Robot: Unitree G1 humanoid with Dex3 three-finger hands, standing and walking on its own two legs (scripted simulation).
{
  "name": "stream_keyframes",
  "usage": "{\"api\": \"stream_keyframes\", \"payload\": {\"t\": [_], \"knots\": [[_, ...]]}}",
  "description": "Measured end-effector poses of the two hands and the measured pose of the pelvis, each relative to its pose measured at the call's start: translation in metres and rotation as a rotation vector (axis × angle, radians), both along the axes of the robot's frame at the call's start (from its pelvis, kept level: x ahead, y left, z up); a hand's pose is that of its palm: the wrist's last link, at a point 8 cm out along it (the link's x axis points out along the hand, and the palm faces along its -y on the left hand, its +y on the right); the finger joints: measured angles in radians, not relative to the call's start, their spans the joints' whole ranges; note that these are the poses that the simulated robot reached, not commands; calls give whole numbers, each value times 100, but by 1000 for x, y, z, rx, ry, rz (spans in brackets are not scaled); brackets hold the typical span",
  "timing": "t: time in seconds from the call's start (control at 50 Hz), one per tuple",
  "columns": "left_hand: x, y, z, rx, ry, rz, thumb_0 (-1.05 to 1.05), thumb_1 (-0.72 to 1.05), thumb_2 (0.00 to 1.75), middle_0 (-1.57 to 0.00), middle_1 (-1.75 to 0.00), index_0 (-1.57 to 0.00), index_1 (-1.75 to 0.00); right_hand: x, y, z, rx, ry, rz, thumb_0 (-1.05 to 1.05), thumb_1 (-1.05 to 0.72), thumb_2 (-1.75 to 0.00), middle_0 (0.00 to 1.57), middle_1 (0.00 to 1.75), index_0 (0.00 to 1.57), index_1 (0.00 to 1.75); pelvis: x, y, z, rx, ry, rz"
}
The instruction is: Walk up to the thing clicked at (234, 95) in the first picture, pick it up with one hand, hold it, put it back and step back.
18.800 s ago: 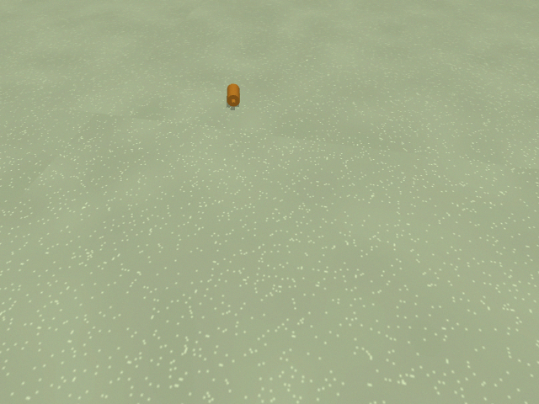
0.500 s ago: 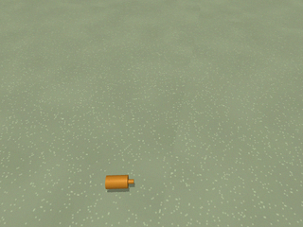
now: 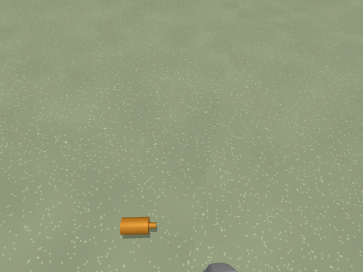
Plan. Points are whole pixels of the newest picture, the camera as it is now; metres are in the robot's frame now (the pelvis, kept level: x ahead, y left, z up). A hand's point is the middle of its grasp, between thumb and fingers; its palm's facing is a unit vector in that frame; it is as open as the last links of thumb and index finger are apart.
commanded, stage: walk up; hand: left
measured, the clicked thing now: (138, 225) +0.43 +0.19 -0.73
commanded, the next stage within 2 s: none
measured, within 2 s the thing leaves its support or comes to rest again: neither
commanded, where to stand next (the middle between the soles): +0.04 -0.03 m, yaw +0 degrees
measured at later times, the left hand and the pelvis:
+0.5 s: hand out of the picture +0.11 +0.24 -0.16, palm faces +0.03 -0.93 -0.37, open 7.4 cm; pelvis -0.01 -0.02 -0.02, yaw +2 degrees
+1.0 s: hand out of the picture +0.04 +0.24 -0.15, palm faces +0.03 -0.94 -0.33, open 7.4 cm; pelvis -0.01 -0.02 +0.00, yaw +2 degrees
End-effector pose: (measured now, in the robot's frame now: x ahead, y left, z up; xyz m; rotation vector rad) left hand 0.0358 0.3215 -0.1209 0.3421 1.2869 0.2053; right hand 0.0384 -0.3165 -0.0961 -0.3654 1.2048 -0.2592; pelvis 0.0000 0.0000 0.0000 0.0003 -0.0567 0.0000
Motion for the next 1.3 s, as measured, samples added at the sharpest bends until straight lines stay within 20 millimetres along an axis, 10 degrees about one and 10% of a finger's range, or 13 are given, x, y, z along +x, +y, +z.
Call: {"api": "stream_keyframes", "payload": {"t": [0.36, 0.58, 0.8, 1.3], "knots": [[88, -53, 12, 54, -193, -80, 0, 90, 90, -20, -30, -21, -30, 55, -21, -49, 67, -12, 33, 1, -90, -90, 20, 30, 20, 30, -6, -30, -20, 21, 32, 21], [38, -34, -7, 4, -141, 30, 0, 90, 90, -20, -30, -21, -30, 14, -14, -27, 22, 49, 77, 1, -90, -90, 20, 30, 20, 30, -16, -26, -17, 1, 17, 55], [-19, -42, -4, -6, -42, 41, 1, 90, 90, -20, -30, -21, -30, 36, -15, -25, 44, -32, 85, 1, -90, -90, 20, 30, 20, 30, -21, -26, -11, 0, 6, 49], [39, -36, 14, -10, -106, -7, 1, 90, 90, -20, -30, -21, -30, 37, 3, -15, 81, -24, 19, 1, -90, -90, 20, 30, 20, 30, -5, -15, 6, 4, 11, 12]]}}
